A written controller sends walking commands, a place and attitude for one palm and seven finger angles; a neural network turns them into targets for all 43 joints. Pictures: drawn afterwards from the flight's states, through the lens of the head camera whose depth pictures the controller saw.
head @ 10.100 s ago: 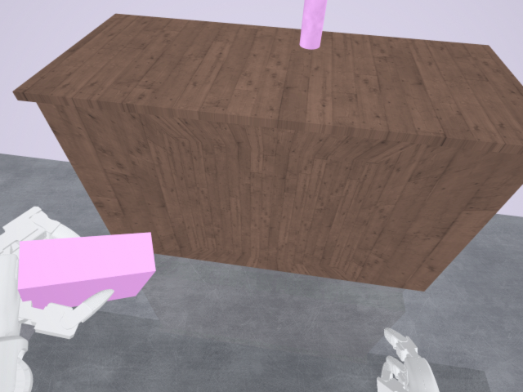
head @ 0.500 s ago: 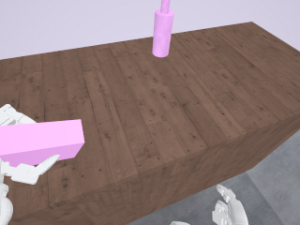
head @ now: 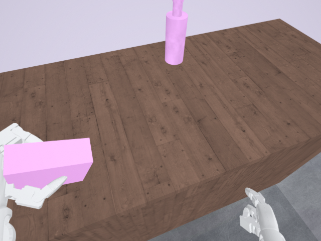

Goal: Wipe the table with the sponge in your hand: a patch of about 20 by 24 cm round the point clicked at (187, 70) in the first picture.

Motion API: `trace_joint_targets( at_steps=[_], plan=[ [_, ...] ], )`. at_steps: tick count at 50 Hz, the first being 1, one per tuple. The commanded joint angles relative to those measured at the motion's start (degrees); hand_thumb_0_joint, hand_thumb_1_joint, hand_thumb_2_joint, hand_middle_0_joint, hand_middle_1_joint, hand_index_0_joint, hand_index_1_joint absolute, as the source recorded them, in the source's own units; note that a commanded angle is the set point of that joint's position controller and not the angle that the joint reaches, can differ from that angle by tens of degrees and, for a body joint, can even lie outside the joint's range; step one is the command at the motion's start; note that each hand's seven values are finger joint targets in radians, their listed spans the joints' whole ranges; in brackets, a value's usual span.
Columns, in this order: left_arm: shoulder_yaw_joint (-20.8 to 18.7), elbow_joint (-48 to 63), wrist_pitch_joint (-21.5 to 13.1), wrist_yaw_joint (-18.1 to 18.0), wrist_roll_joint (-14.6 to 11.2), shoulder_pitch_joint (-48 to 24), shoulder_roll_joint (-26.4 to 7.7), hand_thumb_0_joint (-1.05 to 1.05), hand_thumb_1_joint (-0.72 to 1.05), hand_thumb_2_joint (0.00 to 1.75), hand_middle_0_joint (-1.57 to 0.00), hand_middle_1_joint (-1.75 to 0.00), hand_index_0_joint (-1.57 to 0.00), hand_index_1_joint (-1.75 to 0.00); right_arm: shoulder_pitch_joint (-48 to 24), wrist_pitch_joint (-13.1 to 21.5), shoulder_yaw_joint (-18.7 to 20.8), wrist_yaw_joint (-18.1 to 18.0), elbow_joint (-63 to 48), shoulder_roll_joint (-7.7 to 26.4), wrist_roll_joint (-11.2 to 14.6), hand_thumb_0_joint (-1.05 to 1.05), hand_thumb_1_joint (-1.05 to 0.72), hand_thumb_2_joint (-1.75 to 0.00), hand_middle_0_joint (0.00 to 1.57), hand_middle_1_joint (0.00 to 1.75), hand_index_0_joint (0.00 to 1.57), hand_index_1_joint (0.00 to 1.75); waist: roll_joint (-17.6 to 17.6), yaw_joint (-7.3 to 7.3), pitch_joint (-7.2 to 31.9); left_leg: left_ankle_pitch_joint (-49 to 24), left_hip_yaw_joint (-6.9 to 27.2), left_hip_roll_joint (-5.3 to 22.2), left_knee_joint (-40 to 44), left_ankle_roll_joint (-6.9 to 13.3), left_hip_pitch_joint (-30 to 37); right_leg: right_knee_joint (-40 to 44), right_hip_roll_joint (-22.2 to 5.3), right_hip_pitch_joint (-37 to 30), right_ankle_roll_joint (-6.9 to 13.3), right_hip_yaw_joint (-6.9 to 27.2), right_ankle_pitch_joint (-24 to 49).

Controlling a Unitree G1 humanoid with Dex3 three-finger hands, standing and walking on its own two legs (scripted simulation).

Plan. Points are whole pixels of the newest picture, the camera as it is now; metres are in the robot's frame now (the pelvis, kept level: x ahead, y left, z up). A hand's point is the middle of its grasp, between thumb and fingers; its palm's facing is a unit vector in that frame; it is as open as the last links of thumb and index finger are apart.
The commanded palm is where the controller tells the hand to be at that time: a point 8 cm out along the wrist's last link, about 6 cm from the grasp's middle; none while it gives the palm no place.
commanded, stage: come to a stop and stand still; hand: left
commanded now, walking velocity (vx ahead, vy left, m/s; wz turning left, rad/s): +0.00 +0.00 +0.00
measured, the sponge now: (63, 164) +0.23 +0.20 +0.13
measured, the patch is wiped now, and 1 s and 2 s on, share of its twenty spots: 0.00 0.00 0.00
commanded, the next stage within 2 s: look again from close up in 0.84 s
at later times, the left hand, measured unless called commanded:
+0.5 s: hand (17, 160) +0.22 +0.27 +0.15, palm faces +0.40 -0.84 -0.35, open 9.2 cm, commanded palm +0.17 +0.31 +0.18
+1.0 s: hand (12, 141) +0.25 +0.29 +0.17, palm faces +0.43 -0.79 -0.45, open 9.3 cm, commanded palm +0.17 +0.30 +0.18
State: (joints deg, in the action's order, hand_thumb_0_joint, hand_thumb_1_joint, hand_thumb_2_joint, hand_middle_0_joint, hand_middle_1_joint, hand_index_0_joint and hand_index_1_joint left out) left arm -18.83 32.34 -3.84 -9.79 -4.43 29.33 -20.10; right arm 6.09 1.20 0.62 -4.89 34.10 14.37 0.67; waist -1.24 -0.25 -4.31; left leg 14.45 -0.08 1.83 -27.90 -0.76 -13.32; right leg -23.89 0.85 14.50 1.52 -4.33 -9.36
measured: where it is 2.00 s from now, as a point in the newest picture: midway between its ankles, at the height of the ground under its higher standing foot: outside the picture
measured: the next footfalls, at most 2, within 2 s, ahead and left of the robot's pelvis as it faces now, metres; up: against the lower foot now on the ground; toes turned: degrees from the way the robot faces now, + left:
none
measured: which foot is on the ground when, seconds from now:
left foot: down 0.00-1.00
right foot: down 0.00-1.00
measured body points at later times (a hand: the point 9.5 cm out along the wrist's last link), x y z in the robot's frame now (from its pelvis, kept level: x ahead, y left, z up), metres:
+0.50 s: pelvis +0.01 +0.03 +0.00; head +0.02 +0.04 +0.45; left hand +0.20 +0.32 +0.17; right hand +0.18 -0.18 -0.08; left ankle +0.00 +0.12 -0.74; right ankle +0.04 -0.10 -0.74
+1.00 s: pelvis +0.01 +0.02 +0.00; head +0.04 +0.04 +0.45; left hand +0.22 +0.33 +0.20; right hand +0.21 -0.20 -0.07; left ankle +0.00 +0.12 -0.74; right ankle +0.04 -0.10 -0.74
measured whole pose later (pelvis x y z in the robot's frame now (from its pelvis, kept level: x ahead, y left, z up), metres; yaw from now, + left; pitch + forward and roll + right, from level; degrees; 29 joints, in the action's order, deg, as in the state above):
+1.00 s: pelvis +0.01 +0.02 +0.00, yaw +0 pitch +0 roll -1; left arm -21.6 22.8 -8.7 -6.0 -0.2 15.5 -26.0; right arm 10.2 4.8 0.1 -3.2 33.2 11.3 0.2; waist 1.0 -4.1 -3.7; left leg 15.3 -0.8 0.8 -27.2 0.8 -12.0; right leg -22.6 -0.1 13.0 0.2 -3.6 -9.7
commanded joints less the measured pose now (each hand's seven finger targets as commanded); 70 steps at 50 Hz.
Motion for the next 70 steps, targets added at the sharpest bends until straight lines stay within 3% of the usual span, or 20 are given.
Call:
trace_joint_targets(
  at_steps=[1, 6, 11, 20, 29, 39, 46, 47, 48, 49, 50, 51, 52, 55, 57, 59, 60, 61, 65, 70],
  plan=[
    [-8.06, 11.94, -3.88, -1.59, 0.13, -0.94, -9.59, 0.00, 0.10, 1.30, -1.20, -1.60, -1.20, -1.60, -4.37, 2.69, 0.92, -0.63, -9.50, 4.11, -0.02, 0.00, -0.90, -0.90, 0.20, 0.30, 0.20, 0.30, -1.23, -0.44, 12.82, -9.59, 2.50, 2.71, 6.16, 1.00, 0.29, 3.51, -5.11, -9.47, -1.64, 5.73, 8.40],
    [-6.05, 10.22, -4.25, -1.40, 0.82, -5.33, -8.27, 0.00, 0.10, 1.30, -1.20, -1.60, -1.20, -1.60, -3.70, 3.48, 0.55, -0.68, -9.49, 4.18, -0.07, 0.00, -0.90, -0.90, 0.20, 0.30, 0.20, 0.30, -3.83, -0.15, 8.26, 3.00, 3.42, 2.68, 11.50, 1.20, -4.80, 5.29, -3.05, -9.52, -1.90, 4.84, 0.63],
    [-4.75, 10.04, -4.62, -1.09, 1.80, -8.67, -7.58, 0.00, 0.10, 1.30, -1.20, -1.60, -1.20, -1.60, -3.27, 4.46, 0.23, -0.32, -9.69, 4.02, -0.18, 0.00, -0.90, -0.90, 0.20, 0.30, 0.20, 0.30, -6.36, -0.48, 7.18, 8.97, 4.86, 3.34, 15.31, 1.52, -8.49, 3.69, -1.71, -12.59, -1.90, 3.98, 0.07],
    [-5.92, 10.43, -5.03, -0.77, 1.75, -8.44, -8.49, 0.00, 0.10, 1.30, -1.20, -1.60, -1.20, -1.60, -2.94, 5.08, 0.19, 0.53, -9.40, 4.06, -0.46, 0.00, -0.90, -0.90, 0.20, 0.30, 0.20, 0.30, -2.80, -0.57, 9.43, 1.36, 3.39, 2.48, 12.63, 0.96, -6.45, 3.35, -2.31, -14.86, -1.56, 4.03, 6.34],
    [-6.04, 10.94, -5.32, -0.60, 1.07, -4.84, -8.06, 0.00, 0.10, 1.30, -1.20, -1.60, -1.20, -1.60, -2.78, 4.43, 0.61, 0.62, -9.40, 3.86, -0.01, 0.00, -0.90, -0.90, 0.20, 0.30, 0.20, 0.30, -3.25, -0.80, 11.96, -10.79, 2.10, 2.75, 8.68, 0.67, -1.14, 2.67, -3.74, -14.65, -1.23, 4.12, 13.68],
    [-6.09, 10.04, -5.32, -0.77, 0.68, -4.11, -8.03, 0.00, 0.10, 1.30, -1.20, -1.60, -1.20, -1.60, -3.14, 3.55, 0.98, 0.45, -9.89, 4.18, 0.26, 0.00, -0.90, -0.90, 0.20, 0.30, 0.20, 0.30, -1.71, -0.77, 11.43, -11.95, 1.92, 2.95, 7.57, 0.95, 0.07, 2.74, -4.51, -13.74, -1.02, 4.74, 14.55],
    [-5.62, 10.31, -5.21, -0.86, 0.72, -5.45, -7.87, 0.00, 0.10, 1.30, -1.20, -1.60, -1.20, -1.60, -3.56, 3.36, 0.89, 0.43, -9.87, 4.14, 0.20, 0.00, -0.90, -0.90, 0.20, 0.30, 0.20, 0.30, -3.05, -0.64, 10.83, -9.57, 1.83, 3.01, 7.78, 1.21, 0.11, 3.13, -4.60, -12.71, -0.93, 5.19, 12.72],
    [-39.42, 20.29, -11.83, -0.11, 11.65, -68.17, -56.13, 0.00, 0.10, 1.30, -1.20, -1.60, -1.20, -1.60, 9.28, 7.15, 1.98, 1.09, -9.08, 4.89, -2.50, 0.00, -0.90, -0.90, 0.20, 0.30, 0.20, 0.30, 7.50, -0.89, -0.02, -16.38, 0.36, 4.01, -1.46, 2.38, -8.85, 4.39, -5.16, -1.41, -1.86, 7.10, 10.23],
    [-16.60, -15.03, -9.83, 3.03, 5.43, -33.94, -19.41, 0.00, 0.10, 1.30, -1.20, -1.60, -1.20, -1.60, 3.04, 7.62, 0.19, 1.85, -5.16, -1.23, -0.50, 0.00, -0.90, -0.90, 0.20, 0.30, 0.20, 0.30, 7.71, -1.55, 13.22, -15.73, 0.18, -0.30, 1.32, 2.45, 2.56, 2.26, -7.82, -4.10, 2.35, 8.25, 12.94],
    [-12.99, -8.49, -10.40, 2.76, 3.30, -19.43, -15.71, 0.00, 0.10, 1.30, -1.20, -1.60, -1.20, -1.60, 3.59, 8.72, 2.29, 2.13, -9.50, 1.83, -0.47, 0.00, -0.90, -0.90, 0.20, 0.30, 0.20, 0.30, 3.60, -3.12, 9.24, -15.88, 0.06, 1.11, 2.14, 0.71, 2.99, 4.64, -6.65, -6.83, 1.69, 12.40, 19.82],
    [-6.59, -12.77, -9.67, 2.89, 1.63, -15.09, -7.61, 0.00, 0.10, 1.30, -1.20, -1.60, -1.20, -1.60, 1.00, 9.19, 2.13, 3.04, -8.74, 3.44, 0.70, 0.00, -0.90, -0.90, 0.20, 0.30, 0.20, 0.30, -3.50, -2.18, 13.66, -14.81, -1.87, 1.39, 2.36, 0.53, 6.64, 1.30, -7.23, -8.81, 1.90, 11.47, 18.42],
    [-6.37, -4.66, -11.04, 3.21, 1.78, -18.18, -9.50, 0.00, 0.10, 1.30, -1.20, -1.60, -1.20, -1.60, 2.54, 9.00, 2.86, 3.50, -9.40, 4.60, 0.45, 0.00, -0.90, -0.90, 0.20, 0.30, 0.20, 0.30, -6.91, -1.32, 15.08, -15.96, -0.62, 1.46, 3.32, 0.88, 4.86, -0.22, -7.36, -10.69, 1.42, 9.98, 16.91],
    [-5.01, -1.03, -11.82, 3.44, 1.65, -14.81, -8.50, 0.00, 0.10, 1.30, -1.20, -1.60, -1.20, -1.60, 1.92, 9.27, 2.80, 4.37, -9.50, 4.79, 0.21, 0.00, -0.90, -0.90, 0.20, 0.30, 0.20, 0.30, -7.59, -1.85, 15.65, -18.07, 0.08, 2.24, 3.51, 1.14, 4.76, -0.57, -6.83, -11.90, 0.87, 9.28, 16.04],
    [-1.11, 6.41, -12.26, 3.61, 1.45, -6.38, -5.54, 0.00, 0.10, 1.30, -1.20, -1.60, -1.20, -1.60, -1.23, 10.36, 1.85, 6.11, -10.64, 3.46, 0.67, 0.00, -0.90, -0.90, 0.20, 0.30, 0.20, 0.30, -4.19, -2.37, 15.28, -16.84, 1.02, 3.38, 5.14, 1.68, 2.35, -2.29, -4.67, -13.10, -0.55, 6.48, 11.75],
    [-5.06, 9.17, -12.45, 3.06, 2.25, -5.56, -9.73, 0.00, 0.10, 1.30, -1.20, -1.60, -1.20, -1.60, -0.16, 10.27, 2.16, 5.72, -11.31, 4.46, 0.11, 0.00, -0.90, -0.90, 0.20, 0.30, 0.20, 0.30, 1.28, -2.11, 12.94, -12.75, 2.30, 3.41, 5.69, 1.66, -2.05, -1.41, -4.58, -13.75, -0.84, 5.74, 8.84],
    [-9.46, 8.92, -12.78, 2.54, 1.88, -5.14, -12.58, 0.00, 0.10, 1.30, -1.20, -1.60, -1.20, -1.60, -0.17, 10.27, 2.13, 4.79, -11.45, 4.44, -0.05, 0.00, -0.90, -0.90, 0.20, 0.30, 0.20, 0.30, 4.62, -1.80, 11.91, -9.41, 2.50, 2.63, 5.67, 1.47, -1.86, -0.17, -4.84, -12.14, -0.64, 6.51, 7.43],
    [-14.36, 8.40, -12.70, 1.79, 1.79, -5.36, -16.78, 0.00, 0.10, 1.30, -1.20, -1.60, -1.20, -1.60, -1.69, 9.95, 1.91, 4.26, -10.91, 4.25, 0.04, 0.00, -0.90, -0.90, 0.20, 0.30, 0.20, 0.30, 3.44, -1.93, 11.58, -6.20, 2.22, 2.40, 6.17, 1.37, -1.88, 0.01, -4.54, -10.93, -0.84, 6.71, 4.56],
    [-12.62, 7.39, -13.24, 2.01, 1.41, -5.74, -13.68, 0.00, 0.10, 1.30, -1.20, -1.60, -1.20, -1.60, -0.90, 9.60, 1.84, 3.65, -11.35, 3.84, -0.05, 0.00, -0.90, -0.90, 0.20, 0.30, 0.20, 0.30, 2.39, -1.40, 9.91, -5.32, 2.76, 2.40, 6.55, 1.73, -2.79, 0.46, -5.15, -10.22, -0.46, 6.35, 3.58],
    [-10.94, 3.26, -13.53, 2.61, 1.19, -8.62, -11.23, 0.00, 0.10, 1.30, -1.20, -1.60, -1.20, -1.60, -0.46, 9.91, 1.52, 2.75, -10.45, 3.58, 0.22, 0.00, -0.90, -0.90, 0.20, 0.30, 0.20, 0.30, -3.87, -1.07, 6.93, -2.86, 2.15, 2.88, 7.58, 1.74, -1.95, 1.07, -4.83, -7.05, -0.36, 7.13, 1.72],
    [-4.88, 5.23, -13.28, 3.24, 1.95, -14.34, -7.21, 0.00, 0.10, 1.30, -1.20, -1.60, -1.20, -1.60, -0.23, 11.28, 1.49, 3.15, -10.02, 3.59, 0.49, 0.00, -0.90, -0.90, 0.20, 0.30, 0.20, 0.30, -4.73, -1.15, 7.16, -4.95, 2.57, 5.53, 9.74, 1.57, -1.80, -2.75, -2.95, -8.37, -1.27, 5.10, 3.23]
  ],
)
